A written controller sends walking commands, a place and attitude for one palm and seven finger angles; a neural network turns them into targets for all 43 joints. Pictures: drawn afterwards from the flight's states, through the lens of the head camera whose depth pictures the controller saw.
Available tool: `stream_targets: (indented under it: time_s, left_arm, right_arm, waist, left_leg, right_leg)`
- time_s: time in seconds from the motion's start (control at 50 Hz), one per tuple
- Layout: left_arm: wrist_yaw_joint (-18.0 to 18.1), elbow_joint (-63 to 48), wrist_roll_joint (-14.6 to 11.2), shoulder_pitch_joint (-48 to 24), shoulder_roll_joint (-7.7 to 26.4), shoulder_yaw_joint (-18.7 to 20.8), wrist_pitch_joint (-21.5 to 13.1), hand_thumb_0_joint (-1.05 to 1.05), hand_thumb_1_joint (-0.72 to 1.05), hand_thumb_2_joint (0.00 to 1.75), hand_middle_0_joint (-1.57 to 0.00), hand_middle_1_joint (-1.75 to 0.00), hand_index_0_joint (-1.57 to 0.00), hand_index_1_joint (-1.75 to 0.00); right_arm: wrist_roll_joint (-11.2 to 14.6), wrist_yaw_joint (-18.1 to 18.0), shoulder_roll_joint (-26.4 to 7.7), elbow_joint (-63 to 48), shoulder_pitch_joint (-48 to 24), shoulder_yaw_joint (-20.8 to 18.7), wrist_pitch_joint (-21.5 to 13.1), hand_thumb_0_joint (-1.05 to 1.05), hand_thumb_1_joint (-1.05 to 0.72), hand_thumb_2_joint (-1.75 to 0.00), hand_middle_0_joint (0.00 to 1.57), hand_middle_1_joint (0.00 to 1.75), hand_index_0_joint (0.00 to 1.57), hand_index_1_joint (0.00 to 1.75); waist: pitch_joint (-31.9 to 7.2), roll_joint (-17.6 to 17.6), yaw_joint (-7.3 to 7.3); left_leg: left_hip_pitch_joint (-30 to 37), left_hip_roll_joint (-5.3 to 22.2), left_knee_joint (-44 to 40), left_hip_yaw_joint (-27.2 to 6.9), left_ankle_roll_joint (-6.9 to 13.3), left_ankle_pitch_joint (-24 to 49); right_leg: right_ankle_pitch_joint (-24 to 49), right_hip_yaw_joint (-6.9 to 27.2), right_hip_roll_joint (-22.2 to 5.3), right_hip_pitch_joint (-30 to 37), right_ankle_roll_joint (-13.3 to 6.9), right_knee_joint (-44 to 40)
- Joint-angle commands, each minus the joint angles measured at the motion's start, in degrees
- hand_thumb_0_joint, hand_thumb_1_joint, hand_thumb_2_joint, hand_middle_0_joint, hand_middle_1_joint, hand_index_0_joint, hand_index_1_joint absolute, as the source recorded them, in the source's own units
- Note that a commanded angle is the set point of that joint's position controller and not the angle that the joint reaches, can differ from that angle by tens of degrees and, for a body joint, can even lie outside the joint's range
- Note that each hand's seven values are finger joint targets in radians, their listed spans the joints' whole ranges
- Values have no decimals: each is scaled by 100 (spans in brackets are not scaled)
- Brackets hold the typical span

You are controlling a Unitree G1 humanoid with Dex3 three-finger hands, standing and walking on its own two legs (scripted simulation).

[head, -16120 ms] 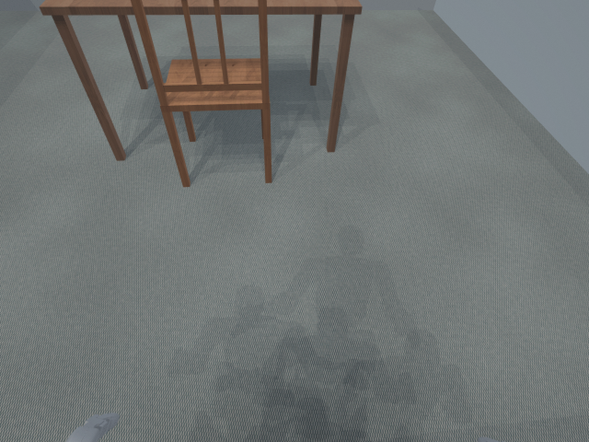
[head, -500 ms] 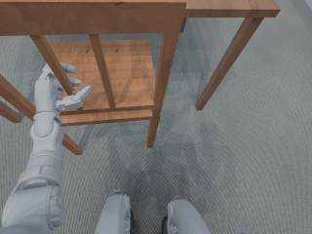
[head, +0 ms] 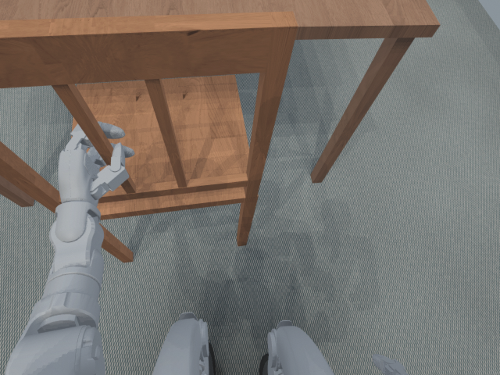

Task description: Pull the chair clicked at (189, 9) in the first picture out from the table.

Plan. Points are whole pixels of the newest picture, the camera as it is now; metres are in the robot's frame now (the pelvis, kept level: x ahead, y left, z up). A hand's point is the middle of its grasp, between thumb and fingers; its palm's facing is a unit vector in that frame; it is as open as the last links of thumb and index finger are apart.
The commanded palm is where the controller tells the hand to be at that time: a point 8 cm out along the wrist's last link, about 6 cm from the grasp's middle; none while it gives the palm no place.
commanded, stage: hook a spindle and tug to test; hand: left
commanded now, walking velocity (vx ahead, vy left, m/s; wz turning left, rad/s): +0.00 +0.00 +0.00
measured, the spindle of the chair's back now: (105, 149) +0.46 +0.22 +0.02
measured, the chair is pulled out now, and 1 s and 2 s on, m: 0.02 0.13 0.25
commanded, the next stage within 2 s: step backward, pulling the chair out in 0.26 s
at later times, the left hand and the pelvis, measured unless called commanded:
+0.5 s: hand (119, 180) +0.40 +0.19 +0.02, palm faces +0.14 -0.98 -0.17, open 5.2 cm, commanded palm +0.38 +0.24 +0.02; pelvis +0.00 +0.00 +0.04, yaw +1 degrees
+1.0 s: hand (137, 226) +0.33 +0.15 +0.03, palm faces +0.12 -0.98 -0.16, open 5.0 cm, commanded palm +0.32 +0.20 +0.04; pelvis -0.04 -0.01 +0.09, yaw +1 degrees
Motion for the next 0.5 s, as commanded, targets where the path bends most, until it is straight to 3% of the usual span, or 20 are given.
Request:
stream_targets:
  time_s: [0.0,0.08,0.12,0.18,0.22,0.32,0.34,0.36,0.38,0.4,0.42,0.44,0.46,0.48]
  left_arm:
    - [-73,-1348,-16,-1164,1053,135,-479,0,90,90,-50,-145,-50,-145]
    - [-58,-1636,-54,-1035,857,-3,-498,0,90,90,-50,-145,-50,-145]
    - [-48,-1540,-73,-766,984,149,-459,0,90,90,-50,-145,-50,-145]
    - [-61,-1743,-69,-868,911,56,-483,0,90,90,-50,-145,-50,-145]
    - [-65,-1675,-77,-686,922,100,-468,0,90,90,-50,-145,-50,-145]
    - [-41,-1584,-52,-1183,873,19,-483,0,90,90,-50,-145,-50,-145]
    - [-22,-1608,-37,-1587,927,-20,-491,0,90,90,-50,-145,-50,-145]
    - [655,-2233,687,-1933,2350,204,252,0,90,90,-50,-145,-50,-145]
    - [914,-3030,673,-2277,2099,-112,531,0,90,90,-50,-145,-50,-145]
    - [1051,-3031,664,-1829,1908,-143,756,0,90,90,-50,-145,-50,-145]
    - [1151,-2673,703,-1383,1656,-264,1011,0,90,90,-50,-145,-50,-145]
    - [1220,-2133,731,-887,1309,-461,1285,0,90,90,-50,-145,-50,-145]
    - [1203,-1329,744,-487,885,-755,1531,0,90,90,-50,-145,-50,-145]
    - [1263,-1171,715,-613,861,-828,1662,0,90,90,-50,-145,-50,-145]
  right_arm:
    - [-12,-53,-975,-436,596,-376,-166,0,-90,-90,20,30,20,30]
    - [-17,-53,-956,-456,557,-393,-228,0,-90,-90,20,30,20,30]
    - [-4,-64,-979,-450,550,-401,-238,0,-90,-90,20,30,20,30]
    - [-7,-80,-951,-465,486,-387,-288,0,-90,-90,20,30,20,30]
    - [-3,-91,-957,-459,492,-398,-300,0,-90,-90,20,30,20,30]
    - [-18,-135,-973,-376,438,-386,-358,0,-90,-90,20,30,20,30]
    - [-4,-161,-982,-352,442,-379,-365,0,-90,-90,20,30,20,30]
    - [258,-265,-929,-844,792,-338,43,0,-90,-90,20,30,20,30]
    - [337,-412,-859,-956,770,-376,97,0,-90,-90,20,30,20,30]
    - [352,-504,-845,-956,786,-390,76,0,-90,-90,20,30,20,30]
    - [370,-556,-830,-952,638,-363,130,0,-90,-90,20,30,20,30]
    - [366,-592,-793,-894,537,-336,202,0,-90,-90,20,30,20,30]
    - [364,-599,-840,-775,376,-283,259,0,-90,-90,20,30,20,30]
    - [399,-642,-855,-715,365,-293,293,0,-90,-90,20,30,20,30]
  waist:
    - [-2695,460,146]
    - [-2780,566,142]
    - [-2706,303,172]
    - [-2702,500,174]
    - [-2666,371,189]
    - [-2563,374,77]
    - [-2515,415,-4]
    - [-3706,905,403]
    - [-3814,1292,337]
    - [-3750,1176,332]
    - [-3497,1113,303]
    - [-3024,839,281]
    - [-2202,661,265]
    - [-1798,375,274]
  left_leg:
    - [2727,-148,-636,-498,-130,2609]
    - [2878,-143,-625,-497,-142,2733]
    - [2714,-148,-638,-472,-134,2669]
    - [2670,-169,-605,-445,-125,2663]
    - [2669,-164,-607,-445,-135,2682]
    - [2566,-170,-547,-476,-128,2287]
    - [2591,-158,-547,-496,-129,2230]
    - [4453,-82,-1604,-379,-30,2258]
    - [4975,-141,-1920,-379,-33,2597]
    - [5089,-139,-1934,-402,-23,2933]
    - [4956,-100,-2030,-446,-35,3151]
    - [4637,-39,-2163,-493,-26,3109]
    - [4118,89,-2700,-774,-47,2423]
    - [3963,183,-2791,-770,47,2278]
  right_leg:
    - [2546,275,108,849,-28,-778]
    - [2596,269,92,788,-24,-761]
    - [2655,278,97,931,-16,-773]
    - [2704,306,73,932,-19,-733]
    - [2703,308,82,936,-17,-743]
    - [2308,297,70,663,-6,-742]
    - [2253,300,65,576,-8,-751]
    - [2477,747,-310,2632,-105,-1779]
    - [3317,718,-296,3000,-55,-2088]
    - [3917,688,-311,3125,-1,-2138]
    - [4049,684,-345,3080,17,-2141]
    - [3968,643,-368,3162,57,-2228]
    - [2974,510,-349,2889,52,-2411]
    - [2894,554,-349,3073,127,-2537]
